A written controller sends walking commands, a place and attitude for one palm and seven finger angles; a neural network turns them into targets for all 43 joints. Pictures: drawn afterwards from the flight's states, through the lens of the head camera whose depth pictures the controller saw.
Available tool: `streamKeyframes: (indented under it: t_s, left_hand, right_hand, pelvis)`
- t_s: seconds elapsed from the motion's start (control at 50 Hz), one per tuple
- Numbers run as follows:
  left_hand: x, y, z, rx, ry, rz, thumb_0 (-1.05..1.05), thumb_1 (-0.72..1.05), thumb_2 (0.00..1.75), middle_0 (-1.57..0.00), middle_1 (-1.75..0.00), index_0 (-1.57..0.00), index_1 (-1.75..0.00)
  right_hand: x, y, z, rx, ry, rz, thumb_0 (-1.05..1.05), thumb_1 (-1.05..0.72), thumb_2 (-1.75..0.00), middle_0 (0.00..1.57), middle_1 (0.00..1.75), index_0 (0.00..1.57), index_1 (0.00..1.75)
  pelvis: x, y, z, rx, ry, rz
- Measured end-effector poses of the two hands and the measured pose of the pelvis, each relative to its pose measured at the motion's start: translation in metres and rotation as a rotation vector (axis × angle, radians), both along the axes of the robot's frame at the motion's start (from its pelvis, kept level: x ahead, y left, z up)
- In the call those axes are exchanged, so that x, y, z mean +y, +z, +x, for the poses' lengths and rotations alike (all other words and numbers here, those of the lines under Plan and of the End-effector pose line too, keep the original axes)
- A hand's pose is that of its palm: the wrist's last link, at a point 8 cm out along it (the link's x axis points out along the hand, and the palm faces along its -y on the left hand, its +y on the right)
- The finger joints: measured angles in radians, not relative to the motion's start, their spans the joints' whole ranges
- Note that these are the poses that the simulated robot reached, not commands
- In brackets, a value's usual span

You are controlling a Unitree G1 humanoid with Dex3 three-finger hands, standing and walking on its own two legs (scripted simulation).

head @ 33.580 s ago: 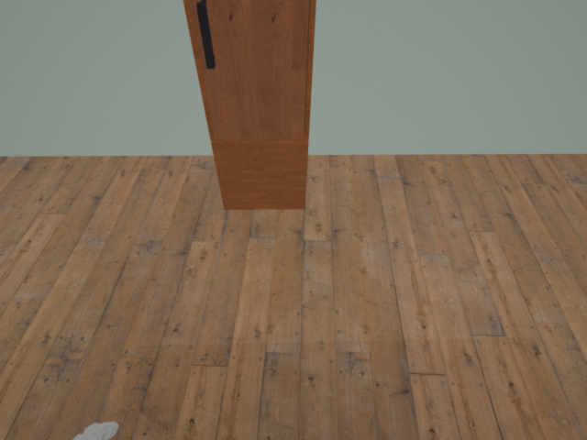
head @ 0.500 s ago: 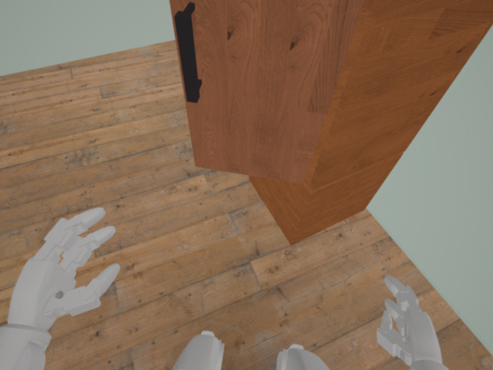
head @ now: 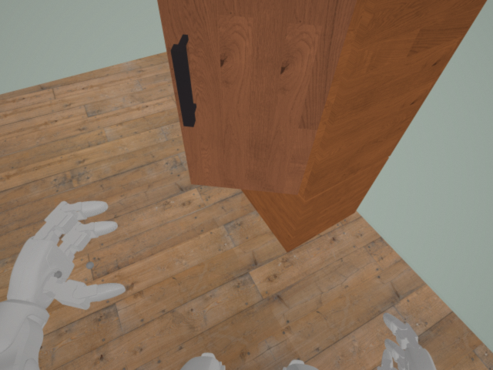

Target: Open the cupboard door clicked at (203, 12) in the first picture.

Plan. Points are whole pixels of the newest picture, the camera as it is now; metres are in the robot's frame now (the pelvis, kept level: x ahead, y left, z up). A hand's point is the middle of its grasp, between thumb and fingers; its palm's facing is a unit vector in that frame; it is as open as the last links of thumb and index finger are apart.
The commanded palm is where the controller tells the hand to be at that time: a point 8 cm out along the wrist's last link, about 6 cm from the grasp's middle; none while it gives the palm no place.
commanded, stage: raise the hand with hooked fingers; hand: left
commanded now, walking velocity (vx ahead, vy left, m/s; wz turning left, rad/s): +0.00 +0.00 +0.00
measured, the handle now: (187, 83) +0.63 +0.17 +0.10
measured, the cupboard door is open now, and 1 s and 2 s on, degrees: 53 53 53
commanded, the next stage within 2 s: move the hooked fingers beside the handle in 1.06 s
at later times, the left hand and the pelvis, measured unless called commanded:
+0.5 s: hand (52, 221) +0.29 +0.29 +0.11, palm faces -0.01 -1.00 -0.04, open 13.9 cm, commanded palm +0.26 +0.33 +0.12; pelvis +0.01 +0.01 +0.02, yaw +1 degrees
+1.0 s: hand (65, 212) +0.30 +0.27 +0.12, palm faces -0.01 -1.00 -0.03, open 14.0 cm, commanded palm +0.27 +0.32 +0.12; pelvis +0.01 +0.00 +0.02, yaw +0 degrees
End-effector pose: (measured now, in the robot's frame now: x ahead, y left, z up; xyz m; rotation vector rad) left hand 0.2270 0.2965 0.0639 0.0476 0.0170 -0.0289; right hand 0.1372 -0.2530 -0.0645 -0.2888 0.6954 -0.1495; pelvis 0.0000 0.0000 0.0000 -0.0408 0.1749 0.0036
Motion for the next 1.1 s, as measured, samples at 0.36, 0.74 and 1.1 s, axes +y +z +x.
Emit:
streamKeyframes:
  t_s: [0.36,0.74,1.1]
  left_hand:
    - [0.04,0.033,0.026,-0.007,0.027,-0.018,-0.01,-0.46,0.32,-0.3,-1.18,-0.3,-1.17]
    - [0.042,0.055,0.053,-0.004,0.001,-0.029,-0.01,-0.5,0.3,-0.3,-1.2,-0.3,-1.19]
    - [0.028,0.057,0.047,-0.014,0.018,-0.027,-0.01,-0.5,0.3,-0.3,-1.2,-0.3,-1.2]
  right_hand:
    - [0.042,0.022,0.038,-0.061,0.078,0.035,0.01,-0.9,-0.9,0.21,0.3,0.2,0.3]
    - [0.015,0.023,0.01,0.011,0.011,0.014,0.01,-0.9,-0.9,0.21,0.3,0.2,0.3]
    - [0.008,0.021,0.018,-0.008,0.016,0.033,0.01,-0.9,-0.9,0.21,0.3,0.2,0.3]
  pelvis:
    - [0.014,0.014,0.006,-0.044,0.014,-0.012]
    - [0.007,0.024,0.008,-0.06,0.002,-0.001]
    - [-0.006,0.024,0.008,-0.066,0.003,0.007]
